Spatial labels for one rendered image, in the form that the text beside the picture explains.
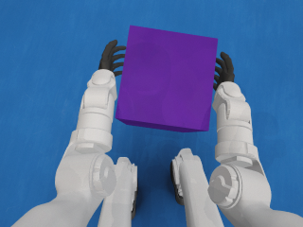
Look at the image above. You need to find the left robot hand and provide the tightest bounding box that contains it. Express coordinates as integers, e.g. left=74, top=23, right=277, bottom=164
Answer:
left=98, top=40, right=127, bottom=77

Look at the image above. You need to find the right robot upper arm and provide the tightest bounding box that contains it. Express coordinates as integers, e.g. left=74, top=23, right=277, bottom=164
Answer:
left=207, top=164, right=303, bottom=227

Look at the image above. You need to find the robot left thigh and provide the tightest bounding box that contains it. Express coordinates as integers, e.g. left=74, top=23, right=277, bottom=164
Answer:
left=98, top=162, right=137, bottom=227

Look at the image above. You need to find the left robot upper arm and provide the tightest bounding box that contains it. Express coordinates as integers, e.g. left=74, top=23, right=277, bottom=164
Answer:
left=11, top=152, right=117, bottom=227

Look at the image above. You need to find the robot left forearm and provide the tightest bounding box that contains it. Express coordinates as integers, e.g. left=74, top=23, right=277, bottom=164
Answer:
left=55, top=69, right=117, bottom=187

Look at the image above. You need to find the robot right forearm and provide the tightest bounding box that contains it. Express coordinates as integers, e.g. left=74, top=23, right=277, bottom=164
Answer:
left=212, top=81, right=267, bottom=180

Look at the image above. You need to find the right robot hand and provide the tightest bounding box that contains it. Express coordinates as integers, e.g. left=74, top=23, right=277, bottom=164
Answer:
left=213, top=52, right=235, bottom=92

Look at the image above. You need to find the right robot foot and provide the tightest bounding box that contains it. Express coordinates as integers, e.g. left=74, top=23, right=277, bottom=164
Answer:
left=169, top=162, right=185, bottom=205

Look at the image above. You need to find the carton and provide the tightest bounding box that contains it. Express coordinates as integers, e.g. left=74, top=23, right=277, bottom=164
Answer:
left=115, top=25, right=218, bottom=132

